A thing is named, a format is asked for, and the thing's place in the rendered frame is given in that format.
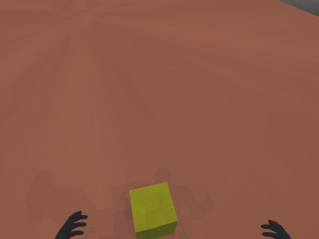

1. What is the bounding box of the carton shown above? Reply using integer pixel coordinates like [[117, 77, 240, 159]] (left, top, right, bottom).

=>
[[129, 182, 178, 239]]

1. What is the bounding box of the robot left hand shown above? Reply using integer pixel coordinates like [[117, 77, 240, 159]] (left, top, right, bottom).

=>
[[55, 211, 88, 239]]

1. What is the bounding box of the robot right hand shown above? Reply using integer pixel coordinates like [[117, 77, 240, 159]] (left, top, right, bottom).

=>
[[261, 219, 291, 239]]

